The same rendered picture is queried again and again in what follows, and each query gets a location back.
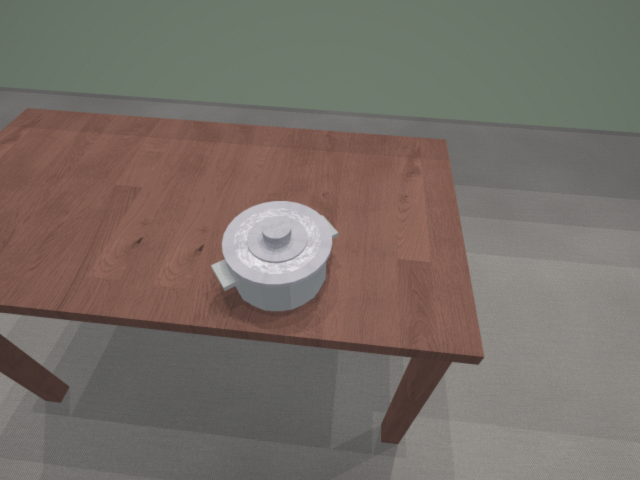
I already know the pot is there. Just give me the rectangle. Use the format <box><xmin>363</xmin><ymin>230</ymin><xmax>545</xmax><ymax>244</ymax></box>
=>
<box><xmin>211</xmin><ymin>215</ymin><xmax>338</xmax><ymax>311</ymax></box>

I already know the table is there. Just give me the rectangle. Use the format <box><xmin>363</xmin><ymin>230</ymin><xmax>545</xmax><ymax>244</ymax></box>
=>
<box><xmin>0</xmin><ymin>108</ymin><xmax>484</xmax><ymax>444</ymax></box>

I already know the lid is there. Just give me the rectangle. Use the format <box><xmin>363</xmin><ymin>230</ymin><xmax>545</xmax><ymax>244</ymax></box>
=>
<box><xmin>222</xmin><ymin>201</ymin><xmax>332</xmax><ymax>287</ymax></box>

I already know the knob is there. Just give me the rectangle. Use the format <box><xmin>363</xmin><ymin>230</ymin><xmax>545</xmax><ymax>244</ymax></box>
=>
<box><xmin>262</xmin><ymin>217</ymin><xmax>291</xmax><ymax>245</ymax></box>

